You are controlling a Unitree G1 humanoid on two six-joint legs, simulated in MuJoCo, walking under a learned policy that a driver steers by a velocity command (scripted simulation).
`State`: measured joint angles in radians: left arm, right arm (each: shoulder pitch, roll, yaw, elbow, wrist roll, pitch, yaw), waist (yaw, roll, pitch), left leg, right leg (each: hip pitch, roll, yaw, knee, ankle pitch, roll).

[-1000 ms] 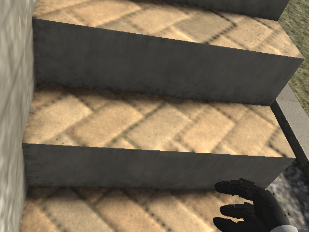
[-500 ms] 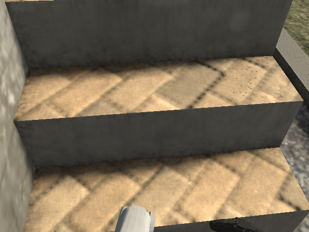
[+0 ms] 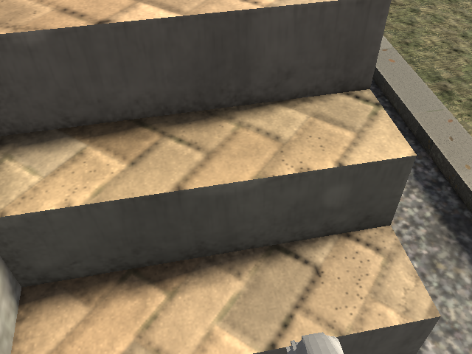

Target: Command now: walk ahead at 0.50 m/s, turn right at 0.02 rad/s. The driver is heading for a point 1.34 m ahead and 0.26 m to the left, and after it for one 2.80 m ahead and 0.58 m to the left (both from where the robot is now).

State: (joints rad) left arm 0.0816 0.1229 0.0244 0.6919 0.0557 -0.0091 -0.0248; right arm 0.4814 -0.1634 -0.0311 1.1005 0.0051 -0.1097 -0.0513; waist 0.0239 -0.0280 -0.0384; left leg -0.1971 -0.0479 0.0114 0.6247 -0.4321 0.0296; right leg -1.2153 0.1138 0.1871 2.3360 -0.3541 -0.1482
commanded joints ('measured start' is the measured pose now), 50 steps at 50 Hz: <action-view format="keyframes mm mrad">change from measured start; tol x64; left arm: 1 -201 -47 -26 -163 -19 6 9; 50 361 120 2 93 -22 -8 -11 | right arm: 1 -82 -92 -8 -89 7 -60 -9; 50 -540 -145 -39 -288 -18 32 -17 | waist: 1 20 60 250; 12 197 -127 -490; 50 165 125 31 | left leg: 1 -57 340 -248 -415 331 225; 5 -116 266 -70 -719 365 194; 9 102 331 -17 -195 1941 160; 12 -337 -76 -15 1007 462 -5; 24 -1178 -103 -142 2081 -1 119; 36 63 12 -298 365 -307 171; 50 -943 152 -349 179 -511 222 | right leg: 1 -344 -83 -70 132 -112 8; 11 1276 -156 43 -1555 -101 -57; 13 1076 -493 678 -1954 -47 -179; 30 952 -375 -300 -2378 575 32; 34 1187 -400 -333 -2047 1790 -23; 39 598 24 120 -471 258 75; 50 792 -85 -205 -870 199 89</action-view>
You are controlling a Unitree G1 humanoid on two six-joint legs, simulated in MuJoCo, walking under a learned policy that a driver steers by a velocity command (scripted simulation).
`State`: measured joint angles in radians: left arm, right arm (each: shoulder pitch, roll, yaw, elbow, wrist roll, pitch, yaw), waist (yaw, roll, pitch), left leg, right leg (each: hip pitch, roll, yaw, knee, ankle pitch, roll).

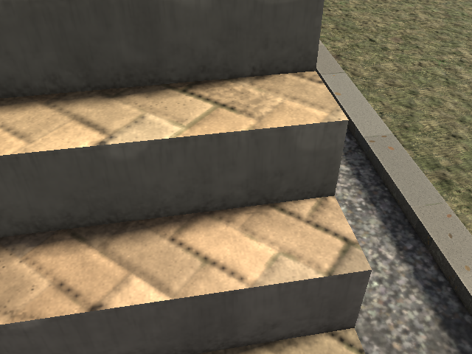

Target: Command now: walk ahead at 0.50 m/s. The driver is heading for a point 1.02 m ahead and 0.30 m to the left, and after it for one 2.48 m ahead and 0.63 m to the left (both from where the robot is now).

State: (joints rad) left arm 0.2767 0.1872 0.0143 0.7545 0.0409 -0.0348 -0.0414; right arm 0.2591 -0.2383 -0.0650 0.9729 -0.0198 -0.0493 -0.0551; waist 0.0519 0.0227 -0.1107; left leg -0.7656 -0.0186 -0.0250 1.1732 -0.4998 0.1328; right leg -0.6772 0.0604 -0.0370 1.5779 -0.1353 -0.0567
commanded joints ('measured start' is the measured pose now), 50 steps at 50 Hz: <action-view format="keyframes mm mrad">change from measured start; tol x64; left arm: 1 180 56 7 22 -21 19 11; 50 254 -129 -17 132 -30 34 14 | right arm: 1 -343 -76 -5 -184 2 -25 -21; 29 237 -182 -5 -257 -14 67 5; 50 -464 52 30 -283 64 23 -84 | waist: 1 151 87 115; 50 107 -25 166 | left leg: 1 -394 114 -253 -361 -397 89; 6 40 -199 107 554 -71 31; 12 -866 -51 -160 1555 53 -73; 27 484 -130 165 135 -50 43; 30 408 156 -907 -817 -848 186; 50 -180 125 55 74 -275 -9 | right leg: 1 328 -72 14 -366 -36 -28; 6 370 -156 -121 -1510 451 -113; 9 772 -419 124 -1104 1061 -49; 12 860 -542 413 -1410 -156 -174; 19 635 -413 134 -1453 -133 -90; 27 521 -325 -40 -1182 1669 -159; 32 -95 75 308 401 56 -55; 50 429 -145 -158 -1187 418 -181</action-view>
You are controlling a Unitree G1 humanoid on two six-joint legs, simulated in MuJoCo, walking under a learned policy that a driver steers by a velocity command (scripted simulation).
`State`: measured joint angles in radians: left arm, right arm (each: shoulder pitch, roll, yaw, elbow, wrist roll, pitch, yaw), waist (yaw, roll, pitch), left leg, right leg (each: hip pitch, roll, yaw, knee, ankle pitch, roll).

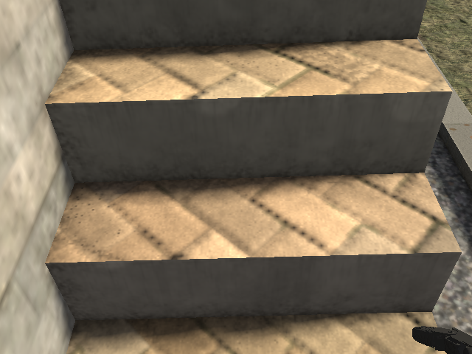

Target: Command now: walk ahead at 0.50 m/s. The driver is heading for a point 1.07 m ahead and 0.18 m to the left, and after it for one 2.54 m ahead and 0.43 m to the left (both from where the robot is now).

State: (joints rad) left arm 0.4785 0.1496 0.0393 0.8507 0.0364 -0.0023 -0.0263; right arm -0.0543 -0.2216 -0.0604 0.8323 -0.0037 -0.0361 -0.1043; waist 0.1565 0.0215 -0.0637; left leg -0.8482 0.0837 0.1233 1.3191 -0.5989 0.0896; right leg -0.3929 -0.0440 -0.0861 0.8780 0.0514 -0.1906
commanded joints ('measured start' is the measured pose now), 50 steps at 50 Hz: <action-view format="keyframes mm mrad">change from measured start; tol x64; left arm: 1 32 -89 -48 57 -45 -2 -1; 50 -254 177 15 44 14 -43 -16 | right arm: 1 -53 72 37 -157 61 27 -57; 17 -152 -21 156 -381 -23 94 209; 23 806 -306 1 -26 -82 37 155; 50 330 48 61 -15 -62 -27 262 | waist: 1 -55 -68 79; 50 -176 -69 41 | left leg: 1 -64 -20 -74 92 -129 60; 7 -913 -3 -320 1481 76 -39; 20 -50 -226 -183 67 -34 52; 24 353 -20 -1008 -853 -460 185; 41 128 57 -425 -862 -201 159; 50 -597 -198 -381 1125 592 120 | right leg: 1 166 -57 -99 -562 262 -69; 8 426 -595 984 -756 43 -306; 17 183 -299 282 -826 -184 -35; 21 247 -255 48 -380 1209 -53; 24 -193 50 185 404 -100 65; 32 -493 119 224 1118 -253 157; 50 -32 -257 715 -526 -827 -109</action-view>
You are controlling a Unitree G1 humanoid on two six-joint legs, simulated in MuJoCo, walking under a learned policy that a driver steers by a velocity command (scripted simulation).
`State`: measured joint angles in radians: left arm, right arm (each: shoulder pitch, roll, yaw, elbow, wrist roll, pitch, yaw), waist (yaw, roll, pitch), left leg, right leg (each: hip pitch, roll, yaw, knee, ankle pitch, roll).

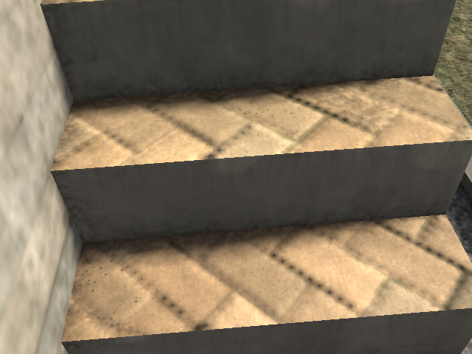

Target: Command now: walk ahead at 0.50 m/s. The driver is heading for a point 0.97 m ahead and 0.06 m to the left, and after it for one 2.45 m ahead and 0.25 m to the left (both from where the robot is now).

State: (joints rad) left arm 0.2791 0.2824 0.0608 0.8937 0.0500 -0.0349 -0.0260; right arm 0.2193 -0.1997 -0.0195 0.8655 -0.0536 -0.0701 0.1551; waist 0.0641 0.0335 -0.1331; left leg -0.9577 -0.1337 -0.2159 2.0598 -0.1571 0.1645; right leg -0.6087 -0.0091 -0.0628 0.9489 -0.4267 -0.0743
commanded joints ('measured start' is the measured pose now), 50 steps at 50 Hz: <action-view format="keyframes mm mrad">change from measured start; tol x64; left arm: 1 -81 0 -23 15 -7 -24 -8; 50 245 248 7 -42 -40 88 -66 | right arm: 1 71 42 30 -48 -16 14 2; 50 -17 -104 -62 134 18 68 93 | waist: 1 -109 -101 84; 44 275 338 58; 50 126 -386 -205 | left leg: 1 -475 29 -14 415 120 58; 13 -778 206 202 125 3 56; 19 197 -80 523 -873 -331 -107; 22 986 357 -649 -1472 -43 110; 43 497 502 405 -2088 374 69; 46 806 400 391 -1447 1680 54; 50 98 50 -40 -295 308 55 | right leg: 1 162 -256 594 -584 -282 -197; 13 515 -329 266 -833 -121 -115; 20 549 -296 31 -332 2132 -240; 22 37 39 180 342 423 -10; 35 -895 118 288 1458 0 -35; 47 164 236 276 116 498 -175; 50 63 -13 678 -335 -517 -161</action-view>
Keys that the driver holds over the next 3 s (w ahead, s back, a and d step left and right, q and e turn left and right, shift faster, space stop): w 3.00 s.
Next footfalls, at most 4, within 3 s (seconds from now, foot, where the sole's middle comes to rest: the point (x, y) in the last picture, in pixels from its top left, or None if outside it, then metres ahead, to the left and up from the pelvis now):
0.40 left None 0.19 0.23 -0.50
0.92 right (311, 269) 0.55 -0.07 -0.29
1.70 left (230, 120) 0.76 0.10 -0.08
2.16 right None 0.97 -0.19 0.14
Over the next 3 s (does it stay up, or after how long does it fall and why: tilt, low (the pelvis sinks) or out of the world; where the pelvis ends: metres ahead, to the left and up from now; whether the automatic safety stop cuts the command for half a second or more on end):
stays up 1.08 -0.03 1.06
